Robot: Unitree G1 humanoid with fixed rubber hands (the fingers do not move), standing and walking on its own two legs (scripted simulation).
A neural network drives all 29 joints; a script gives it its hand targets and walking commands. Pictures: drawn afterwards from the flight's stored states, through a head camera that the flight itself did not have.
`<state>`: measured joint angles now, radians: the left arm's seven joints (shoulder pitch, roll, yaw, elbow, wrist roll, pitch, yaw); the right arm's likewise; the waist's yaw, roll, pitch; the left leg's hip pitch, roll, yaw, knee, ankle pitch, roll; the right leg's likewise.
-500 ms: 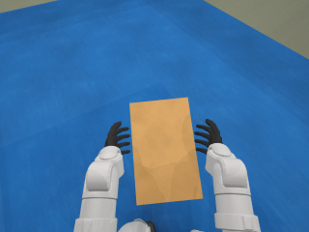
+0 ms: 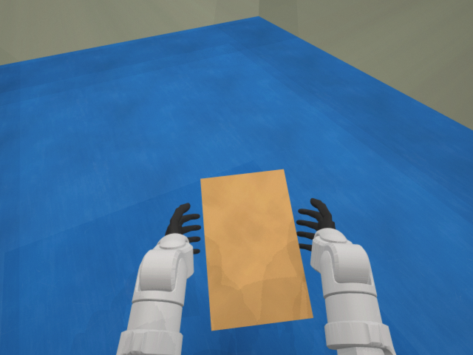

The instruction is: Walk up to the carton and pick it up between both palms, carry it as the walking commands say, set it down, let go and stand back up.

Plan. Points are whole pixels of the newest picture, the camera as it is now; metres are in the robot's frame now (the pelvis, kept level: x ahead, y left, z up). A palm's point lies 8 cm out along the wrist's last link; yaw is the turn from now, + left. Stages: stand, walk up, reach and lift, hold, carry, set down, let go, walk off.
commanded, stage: carry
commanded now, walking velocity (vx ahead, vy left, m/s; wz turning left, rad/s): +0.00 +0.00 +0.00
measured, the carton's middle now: (250, 248) +0.34 +0.00 -0.04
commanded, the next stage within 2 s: hold in 1.52 s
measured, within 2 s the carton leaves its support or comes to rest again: neither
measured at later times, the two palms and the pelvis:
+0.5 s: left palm (183, 260) +0.29 +0.12 +0.00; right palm (320, 252) +0.31 -0.13 +0.01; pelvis +0.00 -0.02 -0.02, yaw +1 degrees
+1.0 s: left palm (188, 236) +0.33 +0.12 +0.03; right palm (328, 235) +0.33 -0.14 +0.03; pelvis +0.02 -0.02 -0.01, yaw +0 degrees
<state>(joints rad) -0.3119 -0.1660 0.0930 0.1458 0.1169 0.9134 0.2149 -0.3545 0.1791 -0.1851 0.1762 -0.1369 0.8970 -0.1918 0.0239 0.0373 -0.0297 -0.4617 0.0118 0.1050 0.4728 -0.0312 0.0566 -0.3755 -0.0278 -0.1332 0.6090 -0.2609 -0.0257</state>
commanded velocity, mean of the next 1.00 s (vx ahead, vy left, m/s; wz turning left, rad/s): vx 0.00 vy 0.00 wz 0.00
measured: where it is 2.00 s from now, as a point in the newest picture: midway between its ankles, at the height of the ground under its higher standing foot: outside the picture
